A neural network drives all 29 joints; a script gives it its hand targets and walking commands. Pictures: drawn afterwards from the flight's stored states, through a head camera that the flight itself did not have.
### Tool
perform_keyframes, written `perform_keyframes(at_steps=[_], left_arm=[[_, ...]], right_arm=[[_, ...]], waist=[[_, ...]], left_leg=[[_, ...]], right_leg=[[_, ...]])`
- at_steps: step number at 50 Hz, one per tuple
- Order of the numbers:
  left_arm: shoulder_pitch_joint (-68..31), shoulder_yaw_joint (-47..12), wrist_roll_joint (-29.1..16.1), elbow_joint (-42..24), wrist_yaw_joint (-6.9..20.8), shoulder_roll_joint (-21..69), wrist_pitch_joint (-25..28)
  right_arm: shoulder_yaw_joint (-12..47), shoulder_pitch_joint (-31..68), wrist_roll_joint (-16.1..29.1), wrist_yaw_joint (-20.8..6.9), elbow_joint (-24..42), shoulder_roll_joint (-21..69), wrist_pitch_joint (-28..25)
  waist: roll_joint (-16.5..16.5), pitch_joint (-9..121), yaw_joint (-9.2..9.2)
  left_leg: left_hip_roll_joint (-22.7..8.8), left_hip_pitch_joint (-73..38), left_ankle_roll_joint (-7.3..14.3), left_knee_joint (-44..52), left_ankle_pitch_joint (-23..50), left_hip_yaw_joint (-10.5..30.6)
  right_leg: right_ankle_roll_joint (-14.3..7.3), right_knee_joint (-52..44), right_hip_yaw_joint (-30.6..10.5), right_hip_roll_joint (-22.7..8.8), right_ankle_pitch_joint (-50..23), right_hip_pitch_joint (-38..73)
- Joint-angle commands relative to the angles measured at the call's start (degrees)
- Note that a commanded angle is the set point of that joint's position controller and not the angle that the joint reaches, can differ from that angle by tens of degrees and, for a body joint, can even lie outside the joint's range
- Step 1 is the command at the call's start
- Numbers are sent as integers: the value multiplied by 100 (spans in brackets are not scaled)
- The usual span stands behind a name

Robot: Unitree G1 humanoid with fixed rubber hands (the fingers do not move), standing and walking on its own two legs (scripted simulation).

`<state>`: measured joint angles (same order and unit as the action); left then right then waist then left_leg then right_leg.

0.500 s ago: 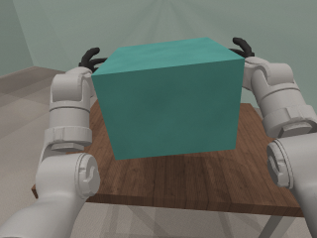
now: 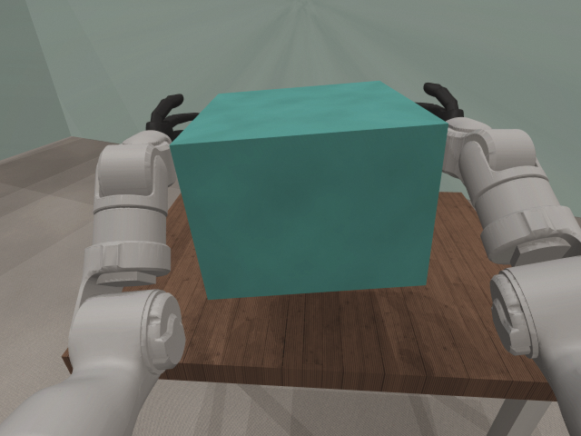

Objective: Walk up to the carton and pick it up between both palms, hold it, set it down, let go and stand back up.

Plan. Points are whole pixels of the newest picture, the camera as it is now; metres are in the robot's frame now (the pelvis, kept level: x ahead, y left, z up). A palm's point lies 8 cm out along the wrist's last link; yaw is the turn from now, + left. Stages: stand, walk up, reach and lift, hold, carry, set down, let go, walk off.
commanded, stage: hold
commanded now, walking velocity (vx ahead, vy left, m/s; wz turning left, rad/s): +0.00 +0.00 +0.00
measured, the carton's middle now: (306, 174) +0.40 +0.00 +0.27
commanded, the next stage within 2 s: none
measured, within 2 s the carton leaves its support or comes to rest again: neither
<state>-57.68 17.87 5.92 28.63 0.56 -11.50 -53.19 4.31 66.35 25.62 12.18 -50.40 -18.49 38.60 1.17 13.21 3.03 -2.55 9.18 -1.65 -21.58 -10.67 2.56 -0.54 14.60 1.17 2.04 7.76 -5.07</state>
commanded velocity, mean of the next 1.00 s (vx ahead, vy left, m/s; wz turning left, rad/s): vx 0.00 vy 0.00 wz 0.00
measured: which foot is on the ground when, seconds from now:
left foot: down 0.00-1.00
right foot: down 0.00-1.00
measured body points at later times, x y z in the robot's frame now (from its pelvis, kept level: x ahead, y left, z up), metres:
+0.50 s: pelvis +0.00 +0.00 +0.00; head -0.10 +0.02 +0.44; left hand +0.38 +0.18 +0.32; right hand +0.38 -0.18 +0.34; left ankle +0.01 +0.13 -0.75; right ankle +0.00 -0.11 -0.75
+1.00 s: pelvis +0.00 +0.00 +0.00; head -0.10 +0.01 +0.44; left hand +0.38 +0.18 +0.33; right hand +0.38 -0.18 +0.34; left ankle +0.01 +0.13 -0.75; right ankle +0.00 -0.11 -0.75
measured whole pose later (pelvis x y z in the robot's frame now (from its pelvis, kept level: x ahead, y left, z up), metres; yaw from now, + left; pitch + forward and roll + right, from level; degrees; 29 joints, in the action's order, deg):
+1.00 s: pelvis +0.00 +0.00 +0.00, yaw +0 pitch -1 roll -2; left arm -60.5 17.6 5.3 32.5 0.4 -12.2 -51.9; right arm 3.5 68.7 25.5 11.9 -53.1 -19.0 39.1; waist 0.6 14.2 3.0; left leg -2.1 10.7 -1.7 -21.7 -10.4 3.9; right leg -0.5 14.3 0.0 2.4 7.4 -6.2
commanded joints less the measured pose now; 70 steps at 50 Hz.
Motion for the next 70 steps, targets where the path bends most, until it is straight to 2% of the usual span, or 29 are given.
perform_keyframes(at_steps=[1,9,18,26,38,48,70], left_arm=[[-4851,-1649,-1008,-712,844,3147,597],[-4969,-1641,-1041,-455,908,3187,669],[-5000,-1730,-1109,-743,853,3275,659],[-4930,-1789,-1126,-987,756,3297,603],[-4893,-1734,-1071,-787,777,3253,601],[-4941,-1694,-1064,-607,830,3246,645],[-4958,-1765,-1121,-792,753,3321,627]], right_arm=[[622,5144,1007,-865,1996,3992,-75],[420,5101,930,-857,1622,3780,-52],[458,5001,1071,-928,1581,3631,-48],[582,5007,1187,-972,1785,3686,-50],[587,5101,1138,-916,1853,3823,-36],[508,5115,1091,-884,1724,3772,-20],[556,5095,1181,-940,1771,3740,-17]], waist=[[-173,1533,-19],[70,1558,73],[296,1687,66],[216,1749,13],[18,1654,6],[76,1632,43],[138,1715,18]], left_leg=[[427,-71,103,274,836,-40],[393,10,16,313,738,1],[337,-113,-131,237,1223,70],[336,-216,-124,166,1441,67],[382,-138,-15,204,1101,31],[381,-79,-29,228,1001,50],[349,-157,-79,179,1219,81]], right_leg=[[237,-80,-317,180,-962,629],[140,-89,-365,159,-747,556],[79,-11,-349,238,-1003,662],[114,11,-334,284,-1173,680],[175,-48,-365,228,-1077,607],[146,-65,-387,203,-996,588],[125,-38,-387,253,-1064,576]])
